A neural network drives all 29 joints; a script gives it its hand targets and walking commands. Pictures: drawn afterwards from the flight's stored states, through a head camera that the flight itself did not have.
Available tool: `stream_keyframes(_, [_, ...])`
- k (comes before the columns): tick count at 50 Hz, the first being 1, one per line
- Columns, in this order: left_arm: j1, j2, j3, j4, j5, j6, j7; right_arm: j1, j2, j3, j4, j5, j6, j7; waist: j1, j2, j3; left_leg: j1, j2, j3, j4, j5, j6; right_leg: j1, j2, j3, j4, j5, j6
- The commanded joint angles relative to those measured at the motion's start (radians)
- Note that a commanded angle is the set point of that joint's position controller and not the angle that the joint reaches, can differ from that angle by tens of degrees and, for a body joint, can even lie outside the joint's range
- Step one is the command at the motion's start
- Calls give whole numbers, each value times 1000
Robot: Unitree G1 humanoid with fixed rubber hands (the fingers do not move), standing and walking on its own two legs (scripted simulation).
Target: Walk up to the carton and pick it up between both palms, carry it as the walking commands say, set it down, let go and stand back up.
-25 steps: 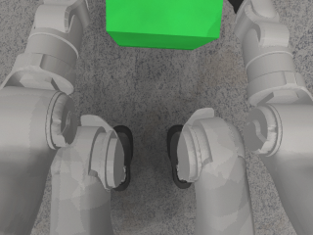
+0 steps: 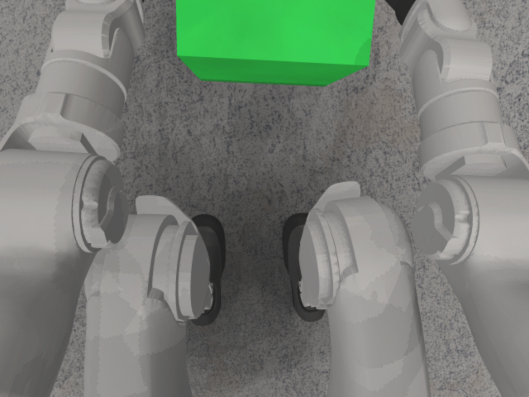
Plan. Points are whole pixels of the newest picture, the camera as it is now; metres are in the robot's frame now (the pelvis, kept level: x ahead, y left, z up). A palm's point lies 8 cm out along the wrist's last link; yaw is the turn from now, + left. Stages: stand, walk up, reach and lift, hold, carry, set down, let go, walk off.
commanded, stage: set down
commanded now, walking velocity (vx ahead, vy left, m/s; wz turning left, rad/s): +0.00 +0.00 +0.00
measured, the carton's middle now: out of the picture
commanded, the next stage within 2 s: none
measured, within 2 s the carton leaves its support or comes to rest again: neither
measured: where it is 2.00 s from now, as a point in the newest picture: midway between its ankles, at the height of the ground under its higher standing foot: (256, 285)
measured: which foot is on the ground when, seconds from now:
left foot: down 0.00-1.00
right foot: down 0.00-1.00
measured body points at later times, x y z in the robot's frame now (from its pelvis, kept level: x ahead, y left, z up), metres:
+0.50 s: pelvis +0.00 +0.00 +0.01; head +0.37 +0.00 +0.25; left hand +0.57 +0.12 -0.17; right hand +0.54 -0.19 -0.17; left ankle +0.11 +0.09 -0.30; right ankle +0.10 -0.10 -0.30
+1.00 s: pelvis +0.00 +0.00 +0.02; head +0.37 -0.01 +0.26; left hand +0.57 +0.15 -0.15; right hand +0.54 -0.21 -0.15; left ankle +0.11 +0.09 -0.30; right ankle +0.10 -0.10 -0.30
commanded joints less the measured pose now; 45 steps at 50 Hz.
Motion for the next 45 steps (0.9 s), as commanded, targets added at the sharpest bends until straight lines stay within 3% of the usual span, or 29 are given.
stream_keyframes(1, [-442,-888,-212,-109,-30,17,-194,-477,898,295,-51,31,25,202,-11,-2,-843,372,-69,-81,-172,242,-9,328,69,99,-237,295,8])
stream_keyframes(2, [-418,-901,-218,-101,-33,13,-193,-455,914,276,-43,24,27,204,-13,30,-810,376,-80,-73,-187,229,-9,344,73,97,-249,279,0])
stream_keyframes(4, [-425,-866,-224,-93,-33,9,-186,-423,895,267,-41,18,20,198,-24,16,-850,392,-66,-85,-206,215,-8,351,66,84,-232,276,10])
stream_keyframes(5, [-443,-848,-222,-89,-27,10,-181,-416,842,255,-21,7,21,196,-47,34,-833,390,-63,-90,-196,202,-17,353,67,95,-237,279,-6])
stream_keyframes(6, [-419,-854,-227,-83,-26,7,-173,-490,840,258,-78,13,6,189,-11,56,-861,446,-71,-95,-206,254,-17,345,64,81,-227,299,7])
stream_keyframes(10, [-392,-788,-193,-102,-34,-6,-155,-436,774,254,-51,2,1,171,-19,-3,-878,440,-77,-89,-186,249,-18,361,62,87,-236,276,5])
stream_keyframes(14, [-388,-623,-176,-85,-26,-16,-110,-410,616,189,-32,-7,-15,131,-30,41,-886,487,-55,-102,-199,257,-22,354,52,76,-227,294,17])
stream_keyframes(15, [-410,-558,-169,-92,-21,-29,-93,-385,565,173,-16,-10,-27,118,-28,41,-897,482,-63,-89,-210,252,-41,356,50,69,-226,297,18])
stream_keyframes(16, [-380,-530,-145,-66,-5,-29,-88,-408,541,175,-33,-27,-30,113,-15,20,-899,497,-66,-109,-196,297,-28,363,47,80,-230,325,19])
stream_keyframes(19, [-346,-311,-143,-65,-28,-48,-30,-321,319,115,1,-20,-55,46,-46,42,-1009,570,-40,-114,-203,288,-51,425,29,82,-229,337,24])
stream_keyframes(21, [-336,-137,-123,-87,-34,-69,17,-313,127,80,-28,-21,-73,-3,-33,66,-1040,639,-44,-105,-206,354,-66,392,24,67,-245,337,36])
stream_keyframes(22, [-286,-11,-92,-80,-20,-72,60,-303,-20,81,-8,-5,-88,-43,1,48,-1043,610,-39,-109,-206,365,-70,424,18,88,-247,357,28])
stream_keyframes(23, [-297,46,-72,-57,-24,-77,84,-286,-53,61,6,-6,-93,-69,-41,22,-1083,626,-32,-121,-215,361,-65,449,11,79,-255,385,42])
stream_keyframes(24, [-281,68,-87,-54,-26,-84,100,-260,-66,67,35,3,-100,-88,-26,54,-1124,626,-31,-115,-214,361,-74,439,13,88,-255,381,37])
stream_keyframes(25, [-264,126,-77,-46,-39,-88,114,-262,-110,83,-4,19,-111,-107,-26,20,-1190,615,-23,-122,-197,406,-69,469,11,85,-238,439,47])
stream_keyframes(26, [-275,102,-107,-63,-70,-91,112,-304,-115,104,-22,34,-129,-121,-46,-45,-1222,570,-24,-132,-184,439,-61,520,16,89,-234,495,45])
stream_keyframes(27, [-286,94,-119,-93,-87,-101,120,-298,-107,111,-38,62,-140,-132,-49,6,-1301,616,-17,-136,-182,476,-64,546,12,99,-229,542,35])
stream_keyframes(28, [-340,142,-114,-145,-97,-111,129,-319,-177,73,-104,57,-148,-146,-79,26,-1379,639,-8,-127,-165,529,-72,574,10,101,-228,601,40])
stream_keyframes(31, [-299,159,-109,-198,-123,-122,133,-266,-185,100,-102,89,-154,-150,-53,35,-1461,683,-10,-120,-168,567,-64,579,8,103,-232,633,40])
stream_keyframes(32, [-286,137,-125,-183,-145,-117,127,-266,-228,96,-139,89,-159,-154,-83,21,-1456,664,-10,-125,-164,566,-59,574,5,112,-241,642,38])
stream_keyframes(33, [-280,175,-120,-160,-136,-117,128,-276,-207,129,-115,131,-154,-145,-39,52,-1467,682,2,-121,-159,566,-59,585,-1,119,-230,644,31])
stream_keyframes(34, [-269,158,-129,-131,-144,-105,118,-305,-190,143,-155,140,-149,-139,-22,25,-1458,672,8,-134,-160,565,-43,570,-1,122,-240,629,37])
stream_keyframes(37, [-240,140,-153,-122,-150,-89,102,-234,-181,161,-86,147,-129,-125,-41,33,-1372,621,17,-139,-195,499,-44,535,-4,120,-251,568,37])
stream_keyframes(38, [-236,164,-122,-103,-146,-94,100,-253,-168,182,-106,171,-129,-122,-18,5,-1376,609,15,-120,-193,484,-45,566,-6,123,-266,564,46])
stream_keyframes(40, [-296,209,-138,-250,-144,-102,102,-311,-218,140,-204,170,-138,-128,-39,19,-1456,630,26,-121,-178,479,-37,605,-10,126,-250,593,38])
stream_keyframes(41, [-299,220,-134,-242,-130,-97,103,-283,-203,159,-122,180,-122,-123,-17,37,-1463,637,26,-125,-184,482,-40,589,-13,130,-238,582,38])
stream_keyframes(42, [-315,202,-112,-281,-149,-100,105,-303,-218,159,-192,170,-124,-132,-20,15,-1536,630,13,-105,-174,507,-37,675,-4,142,-253,616,30])
stream_keyframes(43, [-307,236,-112,-294,-139,-99,110,-281,-244,142,-186,166,-124,-133,-38,18,-1546,679,17,-103,-208,483,-37,659,-3,100,-251,587,49])
stream_keyframes(45, [-310,225,-127,-298,-144,-76,110,-277,-248,129,-219,156,-109,-144,-64,54,-1604,718,12,-105,-210,473,-46,674,-4,105,-287,585,26])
